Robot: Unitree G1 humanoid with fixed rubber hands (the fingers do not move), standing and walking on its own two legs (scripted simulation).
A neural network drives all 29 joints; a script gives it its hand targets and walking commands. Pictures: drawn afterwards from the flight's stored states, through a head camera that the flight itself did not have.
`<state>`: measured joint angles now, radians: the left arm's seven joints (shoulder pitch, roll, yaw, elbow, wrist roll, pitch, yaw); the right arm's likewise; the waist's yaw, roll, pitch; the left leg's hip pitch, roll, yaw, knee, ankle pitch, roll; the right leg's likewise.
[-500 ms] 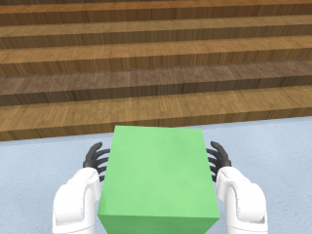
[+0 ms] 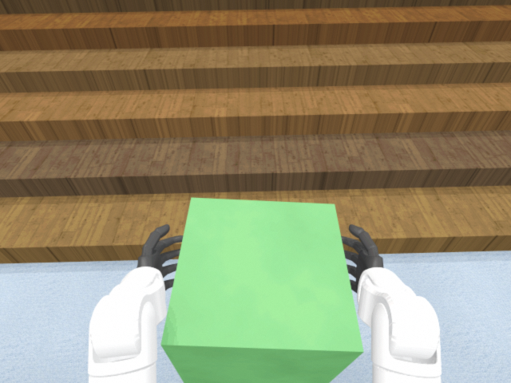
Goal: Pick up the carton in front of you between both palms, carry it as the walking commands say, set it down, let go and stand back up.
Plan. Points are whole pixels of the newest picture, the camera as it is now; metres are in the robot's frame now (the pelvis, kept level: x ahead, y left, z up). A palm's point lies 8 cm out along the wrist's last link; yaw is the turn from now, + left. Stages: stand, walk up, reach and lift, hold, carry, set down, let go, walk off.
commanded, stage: carry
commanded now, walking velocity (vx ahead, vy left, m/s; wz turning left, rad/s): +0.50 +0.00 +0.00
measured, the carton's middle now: (257, 302) +0.26 +0.01 +0.02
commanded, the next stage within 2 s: none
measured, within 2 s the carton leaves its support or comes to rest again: neither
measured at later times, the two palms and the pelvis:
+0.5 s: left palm (192, 124) +0.62 +0.15 +0.10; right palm (332, 124) +0.61 -0.15 +0.11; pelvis +0.34 +0.01 +0.00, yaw -2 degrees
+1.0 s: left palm (223, 33) +1.05 +0.12 +0.15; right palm (322, 30) +1.06 -0.18 +0.15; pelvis +0.66 -0.02 -0.01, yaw -3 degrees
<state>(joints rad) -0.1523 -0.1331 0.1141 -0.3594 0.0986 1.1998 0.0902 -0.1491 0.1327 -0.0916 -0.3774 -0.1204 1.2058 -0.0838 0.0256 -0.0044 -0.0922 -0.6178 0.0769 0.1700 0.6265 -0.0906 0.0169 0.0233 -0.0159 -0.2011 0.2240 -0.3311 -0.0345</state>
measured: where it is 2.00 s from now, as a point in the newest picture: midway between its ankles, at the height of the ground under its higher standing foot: (250, 40)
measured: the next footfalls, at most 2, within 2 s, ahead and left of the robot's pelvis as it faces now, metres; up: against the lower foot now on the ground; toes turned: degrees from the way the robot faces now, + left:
left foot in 0.10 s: +0.26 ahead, +0.10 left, +0.00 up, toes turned +10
right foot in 0.58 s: +0.59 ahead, -0.10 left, +0.00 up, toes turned -11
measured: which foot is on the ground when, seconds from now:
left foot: up 0.00-0.08, down 0.10-0.58, up 0.60-0.96, down 0.98-1.00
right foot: down 0.00-0.12, up 0.14-0.56, down 0.58-1.00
